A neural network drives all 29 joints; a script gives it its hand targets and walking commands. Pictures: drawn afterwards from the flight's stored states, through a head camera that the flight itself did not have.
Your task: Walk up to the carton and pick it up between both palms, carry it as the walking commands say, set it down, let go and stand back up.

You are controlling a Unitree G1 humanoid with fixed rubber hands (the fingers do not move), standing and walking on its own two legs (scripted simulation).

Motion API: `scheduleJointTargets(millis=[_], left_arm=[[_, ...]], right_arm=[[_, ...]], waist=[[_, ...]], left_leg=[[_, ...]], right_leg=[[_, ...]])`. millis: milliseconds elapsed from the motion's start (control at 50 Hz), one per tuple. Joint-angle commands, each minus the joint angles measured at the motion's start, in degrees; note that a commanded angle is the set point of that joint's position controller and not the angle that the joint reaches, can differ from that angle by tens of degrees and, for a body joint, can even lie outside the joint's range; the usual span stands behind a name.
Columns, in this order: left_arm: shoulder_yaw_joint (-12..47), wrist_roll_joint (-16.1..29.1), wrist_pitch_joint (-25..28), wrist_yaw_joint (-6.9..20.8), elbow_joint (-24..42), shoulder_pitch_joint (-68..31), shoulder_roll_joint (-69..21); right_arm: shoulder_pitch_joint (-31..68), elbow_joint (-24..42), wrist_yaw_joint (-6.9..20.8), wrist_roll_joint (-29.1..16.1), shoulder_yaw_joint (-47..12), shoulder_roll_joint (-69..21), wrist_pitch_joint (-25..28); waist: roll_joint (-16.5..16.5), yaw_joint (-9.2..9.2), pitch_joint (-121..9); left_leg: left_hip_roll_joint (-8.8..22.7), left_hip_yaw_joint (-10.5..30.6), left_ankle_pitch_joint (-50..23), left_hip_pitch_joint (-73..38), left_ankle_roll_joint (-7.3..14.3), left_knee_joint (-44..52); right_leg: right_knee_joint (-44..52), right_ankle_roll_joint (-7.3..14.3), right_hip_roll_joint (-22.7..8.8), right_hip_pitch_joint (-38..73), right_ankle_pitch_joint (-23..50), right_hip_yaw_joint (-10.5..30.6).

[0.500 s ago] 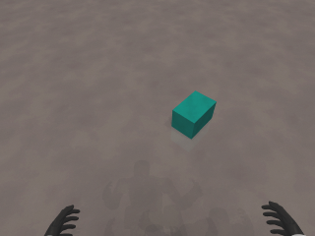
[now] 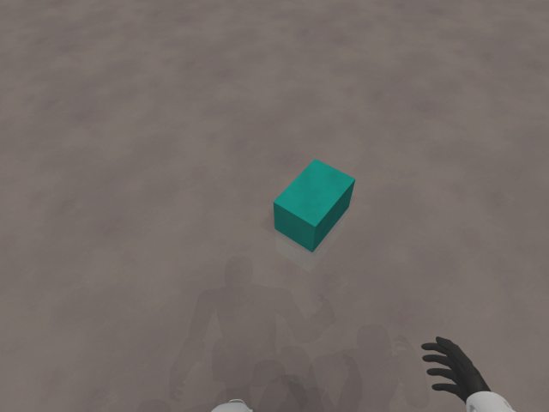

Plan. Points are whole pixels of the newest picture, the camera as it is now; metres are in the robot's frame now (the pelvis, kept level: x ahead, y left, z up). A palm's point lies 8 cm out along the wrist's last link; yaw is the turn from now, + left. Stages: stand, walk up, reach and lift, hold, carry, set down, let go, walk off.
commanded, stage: walk up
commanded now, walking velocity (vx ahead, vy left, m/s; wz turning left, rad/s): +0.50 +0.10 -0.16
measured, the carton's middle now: (313, 204) +0.95 -0.11 -0.67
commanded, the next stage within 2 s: none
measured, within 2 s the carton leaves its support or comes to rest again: neither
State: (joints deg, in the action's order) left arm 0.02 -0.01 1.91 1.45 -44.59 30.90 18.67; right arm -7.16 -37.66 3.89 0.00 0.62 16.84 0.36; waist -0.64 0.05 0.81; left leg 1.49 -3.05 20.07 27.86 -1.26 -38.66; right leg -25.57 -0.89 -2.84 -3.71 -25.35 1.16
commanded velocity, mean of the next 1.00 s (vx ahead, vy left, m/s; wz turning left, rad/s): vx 0.43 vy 0.05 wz -0.02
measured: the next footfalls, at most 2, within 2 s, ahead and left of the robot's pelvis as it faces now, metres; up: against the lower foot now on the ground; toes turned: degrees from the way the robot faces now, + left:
left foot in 0.02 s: +0.12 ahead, +0.12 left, +0.00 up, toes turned +3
right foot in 0.36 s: +0.25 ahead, -0.17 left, +0.00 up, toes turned -4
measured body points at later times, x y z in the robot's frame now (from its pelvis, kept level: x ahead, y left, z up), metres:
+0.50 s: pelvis +0.21 -0.04 +0.01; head +0.24 -0.06 +0.46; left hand +0.27 +0.24 -0.10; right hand +0.29 -0.31 -0.12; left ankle +0.13 +0.11 -0.66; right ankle +0.21 -0.17 -0.73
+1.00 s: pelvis +0.38 +0.02 +0.02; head +0.41 +0.07 +0.46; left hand +0.52 +0.27 -0.13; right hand +0.45 -0.25 -0.08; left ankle +0.38 +0.12 -0.73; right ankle +0.31 -0.17 -0.65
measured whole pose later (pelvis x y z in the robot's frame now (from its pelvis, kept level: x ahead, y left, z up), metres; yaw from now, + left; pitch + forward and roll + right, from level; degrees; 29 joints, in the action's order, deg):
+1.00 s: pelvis +0.38 +0.02 +0.02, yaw -2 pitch +1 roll -4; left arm 0.0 0.0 -0.7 1.1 -46.5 8.5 17.1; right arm -18.2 -44.5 0.0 0.0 0.9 14.6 2.4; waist -2.3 0.1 1.9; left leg 3.8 -2.5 15.4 14.1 1.4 -28.6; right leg -57.7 -3.4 -3.4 -22.0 -22.8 0.4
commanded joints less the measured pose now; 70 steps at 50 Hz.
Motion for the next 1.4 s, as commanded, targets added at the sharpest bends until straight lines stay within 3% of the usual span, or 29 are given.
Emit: scheduleJointTargets(millis=[0, 20, 80, 140, 180, 260, 300, 320, 340, 360, 380, 420, 500, 580, 680, 700, 720, 740, 780, 860, 920, 960, 1100, 1140, 1200, 1240, 1260, 1300, 1380], left_arm=[[-3.0, 1.1, 1.8, -1.0, 5.8, -8.5, 4.4], [-2.6, 0.4, 1.8, -1.3, 7.1, -8.0, 1.9], [-2.3, -1.3, 0.7, 0.0, 7.5, -15.5, 2.1], [-2.1, -1.7, 0.0, 1.2, 6.6, -16.4, 1.3], [-2.2, -1.6, 0.0, 1.5, 5.4, -18.1, 0.9], [-1.3, -1.3, 0.1, 2.4, 4.3, -22.9, -0.7], [-1.6, -1.9, 0.8, 1.2, 1.9, -17.2, 0.1], [-3.3, -2.1, 1.3, 0.3, -2.1, -8.3, 5.0], [-5.4, -3.1, 2.0, -0.5, -4.2, 0.9, 13.4], [-5.3, -2.6, 1.7, -0.9, -4.2, 3.0, 16.6], [-4.4, -2.5, 1.5, -1.1, -3.4, -0.3, 14.4], [-4.0, -2.2, 2.0, -1.3, -0.3, -8.5, 9.0], [-4.1, -1.7, 2.9, -1.4, 0.3, -7.2, 7.0], [-4.6, -1.7, 2.1, -1.7, 0.6, -5.4, 7.0], [-4.4, -0.6, 1.3, -1.3, 1.1, -9.3, 7.7], [-4.4, 0.0, 1.4, -1.2, 1.1, -8.4, 5.8], [-3.2, 0.4, 1.6, -1.4, 0.8, -6.1, 0.9], [-3.3, -0.4, 1.1, -1.5, 1.3, -5.3, 0.4], [-3.6, -0.7, -0.3, -1.4, 0.9, -10.2, 1.2], [-2.7, -1.2, -1.3, -0.4, -0.4, -12.8, -0.1], [-3.3, -0.9, -3.4, 0.1, -2.2, -13.5, 0.6], [-3.4, -0.9, -4.1, 0.2, -2.3, -15.4, 0.7], [-2.1, -1.0, -4.3, 0.8, 0.8, -25.8, 0.9], [-0.9, -0.7, -2.2, 0.5, 0.4, -23.1, -0.5], [-1.6, -1.1, -0.4, -0.5, -4.3, -13.6, 0.1], [-4.5, -2.0, 0.5, -1.0, -5.7, -4.9, 11.4], [-4.5, -1.9, 0.1, -1.3, -5.1, -3.3, 12.1], [-3.9, -2.5, -0.1, -1.5, -2.7, -9.4, 9.4], [-4.0, -1.7, 0.7, -2.5, -1.7, -9.6, 6.9]], right_arm=[[-23.1, -7.3, -2.5, 2.9, 5.1, 13.3, 2.6], [-26.2, -8.0, -2.8, 3.1, 5.8, 15.3, 2.3], [-16.1, -5.6, -2.9, 2.7, 3.7, 8.8, 2.0], [-10.6, -4.4, -2.8, 2.2, 2.8, 7.3, 2.6], [-14.1, -5.0, -2.9, 2.3, 2.9, 8.1, 3.8], [-12.8, -4.9, -2.7, 1.7, 3.7, 8.8, 3.0], [-11.4, -5.3, -2.5, 1.3, 4.2, 9.9, 2.0], [-10.6, -4.7, -2.3, 1.8, 4.0, 7.4, 1.5], [-10.7, -1.5, -2.3, 1.9, 3.2, 3.5, 2.2], [-11.0, -0.1, -2.3, 1.7, 2.7, 2.8, 1.6], [-8.6, -0.6, -2.1, 1.6, 3.1, 3.8, 1.3], [-5.9, -0.9, -1.4, 1.8, 3.2, 3.8, 1.2], [-4.5, -1.5, -0.7, 1.6, 2.7, 3.5, 0.1], [1.9, -1.3, 0.0, 0.9, 1.3, 1.1, 0.5], [-7.9, -7.4, -1.0, 0.9, 1.5, 2.0, 1.7], [-15.3, -10.0, -1.8, 1.2, 2.5, 4.6, 2.8], [-22.8, -10.9, -2.8, 2.3, 4.7, 10.4, 4.0], [-26.0, -11.1, -3.2, 1.8, 5.9, 15.2, 3.9], [-19.9, -9.2, -3.4, 1.1, 4.7, 11.4, 3.3], [-13.4, -7.7, -3.4, 1.1, 2.7, 5.6, 3.8], [-20.0, -9.2, -4.5, 0.5, 3.8, 8.0, 3.6], [-20.1, -9.2, -4.9, 0.2, 4.1, 8.6, 3.1], [-17.8, -7.5, -4.6, 1.0, 4.8, 10.4, 1.6], [-12.6, -7.6, -4.2, 0.9, 3.9, 8.4, 1.1], [-12.0, -7.9, -4.1, 1.2, 3.9, 7.6, 0.0], [-10.9, -4.2, -4.1, 1.8, 1.9, 0.5, 0.1], [-7.9, -3.1, -4.0, 1.7, 2.7, 2.5, -0.8], [-4.9, -3.6, -3.1, 1.3, 3.7, 4.5, -1.6], [-8.5, -5.8, -1.9, 1.5, 3.5, 4.1, -2.9]], waist=[[10.2, -8.91, -14.2], [14.4, -8.23, -17.4], [6.1, -4.78, 1.9], [9.1, -1.64, 6.4], [6.9, -2.07, 4.8], [14.8, -2.32, 2.9], [14.6, 0.99, -0.7], [2.3, 5.23, -7.4], [-18.5, 9.18, -10.9], [-22.4, 8.15, -12.4], [-12.4, 6.75, -7.7], [-4.8, 3.68, -0.6], [-10.1, 3.27, -1.7], [-12.7, 4.68, 0.6], [-10.7, -0.94, -3.1], [-3.8, -3.38, -9.2], [14.0, -5.89, -15.3], [15.1, -5.77, -16.0], [5.4, -4.12, -5.0], [9.6, -1.06, -0.7], [9.1, -1.60, -2.0], [11.4, -2.01, -3.6], [13.6, -4.40, 1.6], [17.5, -3.15, -2.4], [8.9, 0.48, -6.2], [-21.1, 3.88, -7.3], [-16.5, 5.00, -5.1], [-6.1, 3.60, 2.3], [-8.2, 2.01, -1.1]], left_leg=[[15.7, 17.7, -7.9, -46.2, 7.5, 17.7], [24.4, 30.2, -13.8, -50.9, 11.0, 20.4], [22.3, 24.0, 7.6, -26.1, 12.1, 25.9], [14.9, 14.5, 0.3, -13.9, 9.3, 28.1], [16.7, 14.7, -9.9, -16.1, 10.1, 26.9], [10.9, 5.8, -12.0, -18.0, 7.8, 23.6], [7.2, 0.5, -9.3, -16.2, 6.9, 14.7], [4.1, -0.5, -7.4, -10.7, 5.3, -0.1], [-1.0, -0.9, 7.6, 3.8, 2.9, -17.1], [-4.0, 5.2, 15.9, 11.8, 2.7, -25.9], [-0.6, 7.6, 11.1, 13.2, 2.6, -29.3], [3.2, 6.0, 1.1, 14.8, 1.8, -27.8], [2.6, 1.3, -1.9, 8.9, 0.0, -21.1], [2.1, -1.1, -3.1, 4.1, -1.2, -4.3], [-1.9, -6.6, -12.6, -16.9, -1.6, 14.1], [0.4, -3.6, -14.1, -26.0, -0.1, 14.4], [17.3, 17.6, -20.5, -37.2, 3.2, 18.1], [25.4, 32.5, -29.5, -41.5, 4.9, 20.7], [23.2, 26.6, -28.8, -31.9, 7.4, 20.8], [15.2, 13.4, -41.5, -22.6, 7.5, 21.0], [18.0, 14.6, -61.2, -27.5, 4.9, 16.9], [17.2, 12.9, -56.1, -28.7, 3.4, 17.1], [16.9, 12.1, -31.4, -27.0, 8.5, 20.9], [10.2, 4.8, -20.5, -24.6, 7.7, 19.3], [7.6, 2.5, -11.5, -18.8, 5.8, 8.5], [-0.7, 0.4, 15.4, 4.6, 1.6, -15.4], [0.2, 3.8, 15.2, 8.6, 1.5, -20.5], [2.7, 4.7, 5.8, 7.9, 0.3, -23.2], [2.8, 3.7, -2.7, 4.3, -1.2, -23.3]], right_leg=[[-32.9, 1.2, 1.1, -27.0, 20.7, -0.3], [-41.8, 2.1, 3.9, -35.6, -5.2, 0.2], [-44.1, 2.8, -3.5, -37.8, 0.1, 1.9], [-32.7, 0.3, -4.1, -27.5, 3.2, -0.9], [-27.1, -1.1, -2.8, -26.4, 5.0, -2.5], [-10.9, -1.5, 0.9, -18.2, 9.4, -8.1], [-1.4, -1.9, 2.2, -8.5, 14.2, -11.9], [-0.9, -0.8, -0.8, 4.2, 15.6, -6.1], [4.7, 2.6, -16.3, 13.9, 11.1, 18.1], [9.5, 6.6, -24.7, 17.8, 12.7, 37.3], [9.2, 8.0, -23.5, 13.5, 11.2, 36.6], [8.7, 8.0, -19.2, 6.1, 15.7, 24.2], [8.2, 6.7, -14.9, 4.3, 32.8, 13.3], [9.5, 7.2, -12.8, 2.4, 30.2, 7.1], [0.8, 5.0, -10.4, -5.6, 26.9, 1.8], [-10.7, 3.1, -6.8, -7.4, 25.8, -0.8], [-28.3, 0.8, 0.2, -19.6, 3.6, -6.2], [-34.7, 0.7, 3.5, -28.9, -9.8, -0.8], [-38.7, 0.6, -1.3, -31.1, -4.0, 1.8], [-33.6, -1.0, -2.4, -23.0, 1.3, 0.0], [-34.9, -2.8, -0.3, -25.5, 3.6, -0.5], [-33.9, -3.2, -0.6, -25.1, 5.6, 0.4], [-23.8, -3.9, -0.8, -26.9, 3.9, -2.3], [-9.5, -3.3, 1.2, -16.7, 3.5, -5.8], [5.3, -1.8, 2.5, -1.9, 14.5, -9.7], [9.7, 3.5, -20.9, 8.6, 22.1, 19.7], [12.5, 8.0, -23.4, 6.4, 14.7, 24.8], [14.1, 6.2, -19.3, -2.4, 5.2, 21.3], [12.5, 5.0, -15.8, -0.6, 22.7, 13.3]])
